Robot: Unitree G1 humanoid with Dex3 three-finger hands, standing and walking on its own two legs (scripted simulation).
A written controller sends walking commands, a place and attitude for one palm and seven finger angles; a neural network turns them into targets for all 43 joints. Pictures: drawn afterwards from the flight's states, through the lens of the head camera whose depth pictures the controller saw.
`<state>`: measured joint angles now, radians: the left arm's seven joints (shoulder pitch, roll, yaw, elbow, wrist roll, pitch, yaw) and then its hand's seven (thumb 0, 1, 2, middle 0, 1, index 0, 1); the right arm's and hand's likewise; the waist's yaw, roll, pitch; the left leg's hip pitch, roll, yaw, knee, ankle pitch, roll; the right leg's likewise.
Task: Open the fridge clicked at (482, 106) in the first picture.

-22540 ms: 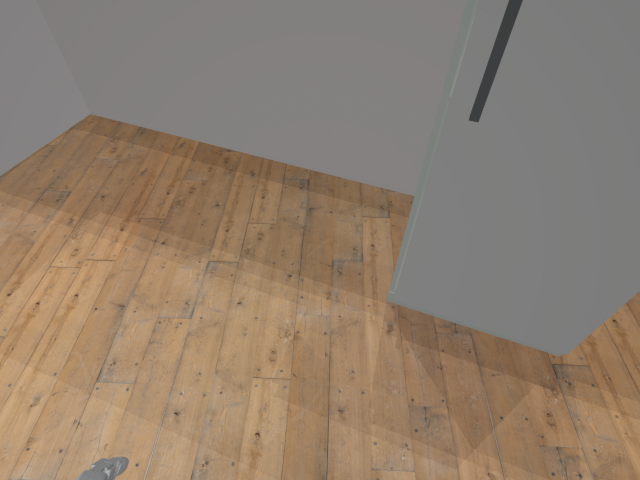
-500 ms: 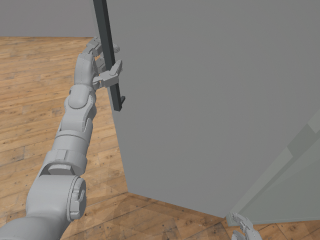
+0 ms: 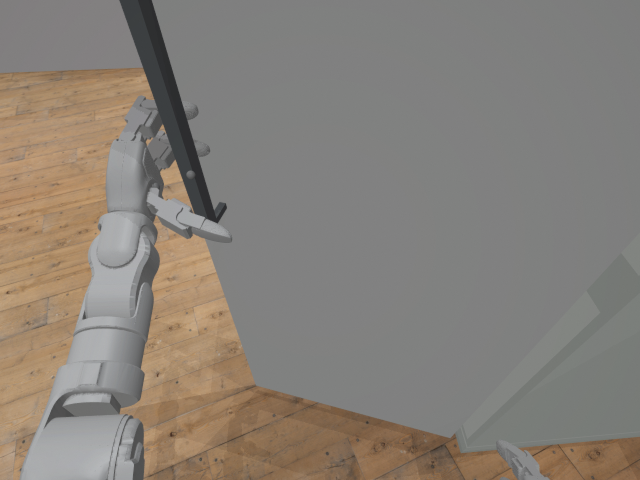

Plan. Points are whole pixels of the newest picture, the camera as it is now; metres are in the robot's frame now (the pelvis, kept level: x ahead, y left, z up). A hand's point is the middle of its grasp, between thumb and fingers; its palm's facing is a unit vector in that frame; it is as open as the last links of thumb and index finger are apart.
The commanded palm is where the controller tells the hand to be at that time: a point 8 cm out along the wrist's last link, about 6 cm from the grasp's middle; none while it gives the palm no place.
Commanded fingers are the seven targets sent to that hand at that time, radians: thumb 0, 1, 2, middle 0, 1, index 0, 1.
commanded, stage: slip the hand off the handle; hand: left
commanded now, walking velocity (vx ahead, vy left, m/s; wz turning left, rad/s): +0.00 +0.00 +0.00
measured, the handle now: (176, 90) +0.44 +0.18 +0.27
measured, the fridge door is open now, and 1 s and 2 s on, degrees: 71 70 70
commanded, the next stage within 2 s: draw the hand back to the body in 1.34 s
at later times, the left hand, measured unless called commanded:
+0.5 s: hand (131, 181) +0.39 +0.23 +0.19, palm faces +0.13 -0.98 -0.12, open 14.7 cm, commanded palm +0.36 +0.28 +0.19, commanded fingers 0.00 -0.55 0.20 -0.25 -1.15 -0.25 -1.15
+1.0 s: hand (98, 216) +0.34 +0.25 +0.18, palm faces +0.14 -0.98 -0.12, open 14.7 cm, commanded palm +0.30 +0.30 +0.19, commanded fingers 0.00 -0.55 0.20 -0.25 -1.15 -0.25 -1.15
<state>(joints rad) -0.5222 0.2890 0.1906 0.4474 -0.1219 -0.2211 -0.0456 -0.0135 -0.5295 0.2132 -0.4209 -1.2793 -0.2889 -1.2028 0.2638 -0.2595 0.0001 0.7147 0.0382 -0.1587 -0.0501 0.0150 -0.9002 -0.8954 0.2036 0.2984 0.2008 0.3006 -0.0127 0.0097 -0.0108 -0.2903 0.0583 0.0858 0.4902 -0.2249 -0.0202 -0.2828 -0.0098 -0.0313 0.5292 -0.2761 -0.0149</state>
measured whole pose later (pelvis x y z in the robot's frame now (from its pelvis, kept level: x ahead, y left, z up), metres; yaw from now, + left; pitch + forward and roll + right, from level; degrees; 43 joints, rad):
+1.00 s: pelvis +0.01 +0.03 +0.00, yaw +0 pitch +1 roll +0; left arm -0.26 0.35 0.31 0.23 -0.20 -0.19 -0.20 -0.02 -0.55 0.20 -0.26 -1.15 -0.26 -1.15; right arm 0.26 -0.24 0.03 0.66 0.04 -0.13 -0.08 0.01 -0.90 -0.90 0.21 0.30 0.20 0.30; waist 0.01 0.02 -0.04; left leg -0.30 0.04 0.09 0.57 -0.28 0.01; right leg -0.27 -0.03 -0.03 0.55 -0.30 0.02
